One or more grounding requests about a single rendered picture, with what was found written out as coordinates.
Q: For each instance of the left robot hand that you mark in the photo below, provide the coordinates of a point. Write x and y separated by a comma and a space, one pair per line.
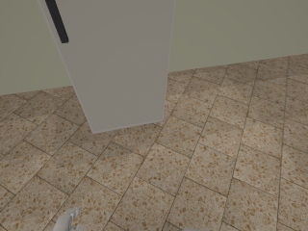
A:
64, 221

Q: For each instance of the handle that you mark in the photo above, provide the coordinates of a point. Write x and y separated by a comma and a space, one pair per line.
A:
56, 17

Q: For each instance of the fridge door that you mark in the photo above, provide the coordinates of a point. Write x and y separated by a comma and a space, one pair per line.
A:
117, 57

